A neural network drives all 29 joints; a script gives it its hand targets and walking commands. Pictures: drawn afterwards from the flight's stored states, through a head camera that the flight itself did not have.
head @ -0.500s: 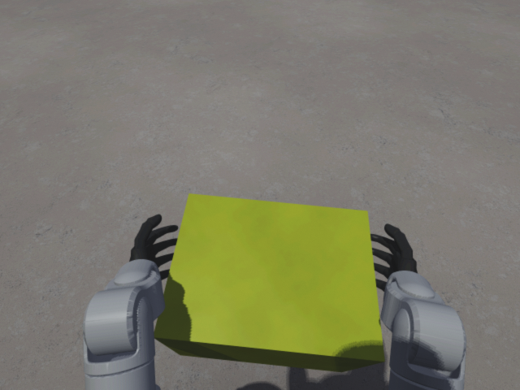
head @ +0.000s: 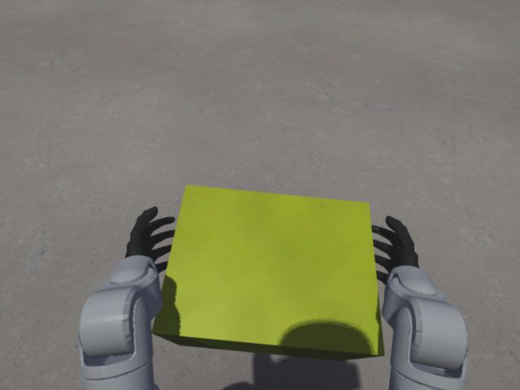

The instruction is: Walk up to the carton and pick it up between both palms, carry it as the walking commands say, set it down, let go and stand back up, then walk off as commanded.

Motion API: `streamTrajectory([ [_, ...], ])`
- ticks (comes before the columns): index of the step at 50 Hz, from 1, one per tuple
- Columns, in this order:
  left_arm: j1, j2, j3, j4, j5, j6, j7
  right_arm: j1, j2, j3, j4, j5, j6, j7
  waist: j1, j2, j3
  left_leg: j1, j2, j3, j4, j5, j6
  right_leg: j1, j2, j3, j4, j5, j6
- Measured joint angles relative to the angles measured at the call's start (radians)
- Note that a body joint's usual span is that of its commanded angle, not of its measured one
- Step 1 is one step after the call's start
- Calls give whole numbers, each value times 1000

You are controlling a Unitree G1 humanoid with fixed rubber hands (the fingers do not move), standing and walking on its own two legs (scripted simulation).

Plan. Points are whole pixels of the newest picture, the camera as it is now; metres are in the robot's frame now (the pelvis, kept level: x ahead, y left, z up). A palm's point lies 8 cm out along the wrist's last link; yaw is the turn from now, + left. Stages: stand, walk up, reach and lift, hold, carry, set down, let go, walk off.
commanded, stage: carry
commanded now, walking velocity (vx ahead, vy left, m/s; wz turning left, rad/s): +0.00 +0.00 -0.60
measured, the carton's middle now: (267, 278) +0.28 +0.00 +0.04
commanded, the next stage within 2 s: none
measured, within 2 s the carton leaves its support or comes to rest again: neither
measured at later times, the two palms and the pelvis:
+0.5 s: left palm (197, 258) +0.26 +0.09 +0.12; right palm (484, 335) +0.16 -0.23 +0.13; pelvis -0.03 +0.00 +0.01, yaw -16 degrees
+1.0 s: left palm (233, 280) +0.23 +0.04 +0.11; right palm out of the picture +0.09 -0.26 +0.12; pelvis -0.07 +0.00 +0.01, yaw -25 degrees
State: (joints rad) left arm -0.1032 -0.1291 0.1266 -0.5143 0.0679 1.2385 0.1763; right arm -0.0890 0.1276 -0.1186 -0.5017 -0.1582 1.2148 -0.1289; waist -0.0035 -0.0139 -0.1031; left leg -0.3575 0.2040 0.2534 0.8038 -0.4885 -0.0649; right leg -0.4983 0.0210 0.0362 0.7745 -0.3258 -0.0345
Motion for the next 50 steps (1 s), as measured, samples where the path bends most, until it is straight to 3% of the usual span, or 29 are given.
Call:
streamTrajectory([
  [2,-2,0,-1,32,0,0,-5,7,0,-4,0,0,20,-11,-1,8,19,-38,-25,-82,90,-110,0,0,12,2,15,-6,1],
  [4,1,0,-2,39,4,0,-10,7,0,-3,1,0,29,-13,-1,1,36,-76,-53,-134,146,-123,0,0,14,5,5,5,1],
  [9,1,0,-2,36,4,0,-10,7,0,-3,0,0,27,-13,-2,-21,58,-95,-125,-192,144,-118,0,-3,15,13,-43,52,1],
  [12,1,-1,-2,29,4,1,-9,7,0,-2,-2,0,25,-12,-3,-28,53,-57,-158,-189,-1,-87,0,-7,23,16,-100,95,10],
  [14,-2,0,-2,15,6,4,-5,7,1,0,-1,1,15,-8,-2,-37,50,-24,-154,-179,-129,85,19,-12,37,19,-122,94,17],
  [15,0,0,-2,8,10,5,-5,7,1,4,0,1,12,-7,1,-39,50,-22,-141,-168,-135,140,35,-24,44,16,-81,12,18],
  [17,3,0,-2,-8,12,8,-2,7,1,6,0,2,5,-2,5,-37,44,-12,-110,-132,-136,140,53,-68,45,5,77,-99,18],
  [21,-4,0,-2,-26,8,9,1,6,1,6,-12,2,-6,2,5,-38,28,19,-56,-53,-140,113,54,-85,22,6,227,-108,18],
  [25,-6,0,-2,-34,6,9,2,6,1,7,-19,3,-6,3,6,-47,-6,21,-28,31,-138,102,38,-79,3,3,203,-117,18],
  [28,-6,1,-2,-35,5,10,2,7,1,7,-19,3,-5,3,7,-26,-6,20,0,80,-84,71,17,10,2,-11,-22,-43,18],
  [29,-8,0,-3,-29,4,9,2,7,0,4,-19,3,-4,2,4,-14,-1,11,10,78,-40,49,11,20,6,-9,-50,34,18],
  [32,-6,-1,-6,9,-1,9,0,14,0,-5,-16,3,18,-4,2,31,22,-44,-12,-60,125,-108,11,14,29,-7,8,-49,-11],
  [36,-5,-1,-6,11,0,7,-3,13,0,-5,-20,3,27,-8,1,28,45,-93,-72,-160,194,-129,10,13,32,12,-17,-4,-11],
  [41,-5,-1,-6,9,0,1,-5,12,0,-5,-25,3,25,-8,0,-11,54,-102,-121,-179,162,-107,10,11,32,27,-73,46,-11],
  [43,-5,-1,-6,8,0,1,-5,12,0,-4,-26,3,24,-8,0,-27,53,-83,-141,-180,60,-77,10,3,33,27,-91,65,-11],
  [45,-5,-1,-6,2,0,1,-3,8,0,-4,-26,3,22,-8,0,-38,52,-31,-148,-170,-124,51,11,-8,39,26,-91,74,-8],
  [46,-5,0,-6,-4,2,1,-3,7,1,-2,-24,4,18,-8,0,-43,55,-27,-146,-168,-150,159,20,-11,42,27,-82,64,-7],
  [48,-2,0,-6,-5,10,3,-3,8,1,1,-14,5,14,-7,0,-53,54,-19,-143,-156,-146,170,38,-26,42,26,6,-67,-7],
  [50,-2,0,-6,-8,11,3,-3,8,1,1,-14,5,11,-6,0,-55,46,-8,-135,-143,-146,150,43,-37,42,26,112,-107,-7],
])
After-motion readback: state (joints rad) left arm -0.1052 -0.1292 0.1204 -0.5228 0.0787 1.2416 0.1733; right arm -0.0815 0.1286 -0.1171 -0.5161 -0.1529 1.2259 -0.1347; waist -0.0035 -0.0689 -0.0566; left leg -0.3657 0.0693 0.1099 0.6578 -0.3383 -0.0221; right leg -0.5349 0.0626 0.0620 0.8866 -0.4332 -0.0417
